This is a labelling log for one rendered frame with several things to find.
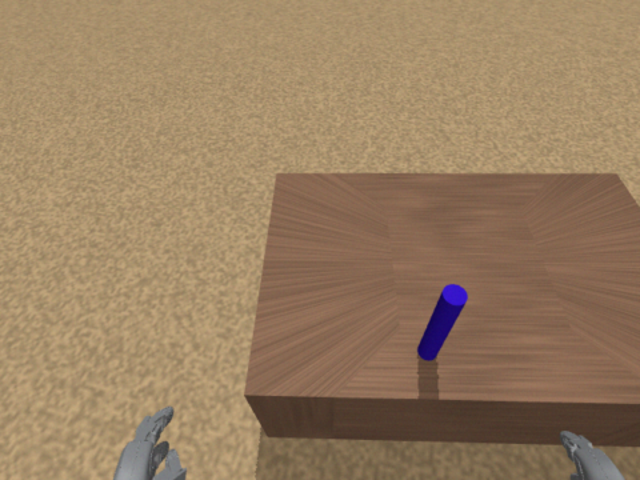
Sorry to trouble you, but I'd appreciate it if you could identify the can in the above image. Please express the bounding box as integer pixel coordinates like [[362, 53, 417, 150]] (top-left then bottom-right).
[[417, 284, 468, 361]]

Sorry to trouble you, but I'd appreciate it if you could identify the left robot hand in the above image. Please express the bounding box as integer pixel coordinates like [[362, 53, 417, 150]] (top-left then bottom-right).
[[113, 406, 187, 480]]

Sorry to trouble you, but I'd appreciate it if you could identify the right robot hand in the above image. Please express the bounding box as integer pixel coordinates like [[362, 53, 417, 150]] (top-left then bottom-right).
[[560, 431, 625, 480]]

